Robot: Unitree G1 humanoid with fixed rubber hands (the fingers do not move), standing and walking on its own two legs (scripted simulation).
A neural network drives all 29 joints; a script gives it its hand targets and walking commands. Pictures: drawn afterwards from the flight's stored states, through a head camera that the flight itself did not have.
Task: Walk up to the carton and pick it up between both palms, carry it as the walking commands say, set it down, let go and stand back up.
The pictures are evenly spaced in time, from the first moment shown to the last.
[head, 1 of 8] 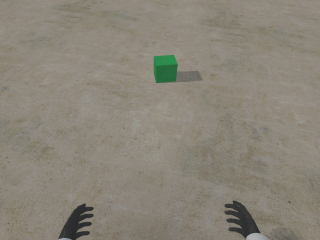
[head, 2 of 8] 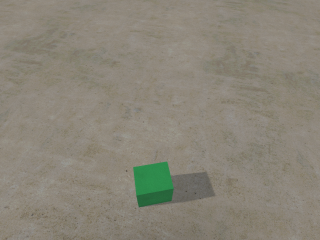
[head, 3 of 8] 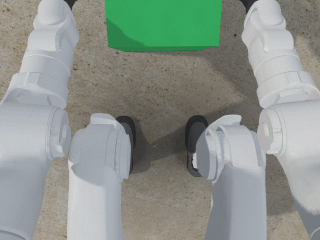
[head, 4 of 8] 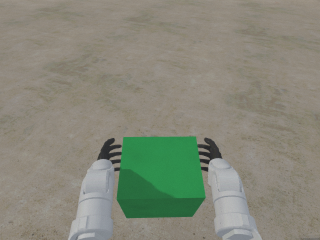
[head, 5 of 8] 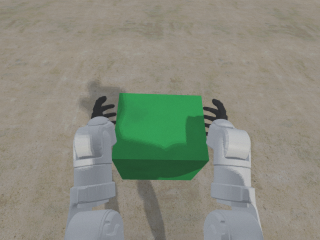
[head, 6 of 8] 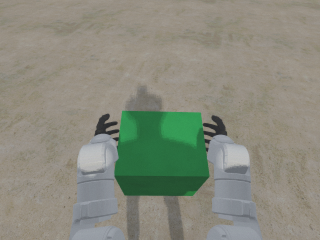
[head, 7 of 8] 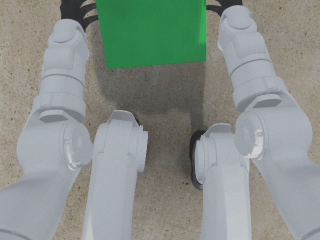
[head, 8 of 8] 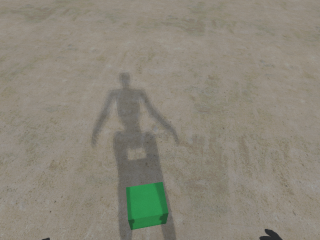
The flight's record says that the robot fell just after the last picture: no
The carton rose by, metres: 0.72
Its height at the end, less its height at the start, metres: +0.00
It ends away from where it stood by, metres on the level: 0.60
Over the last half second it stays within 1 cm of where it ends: yes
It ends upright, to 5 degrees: yes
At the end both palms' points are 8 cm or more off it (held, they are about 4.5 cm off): yes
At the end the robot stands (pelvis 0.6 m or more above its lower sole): yes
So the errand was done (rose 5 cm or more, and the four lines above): yes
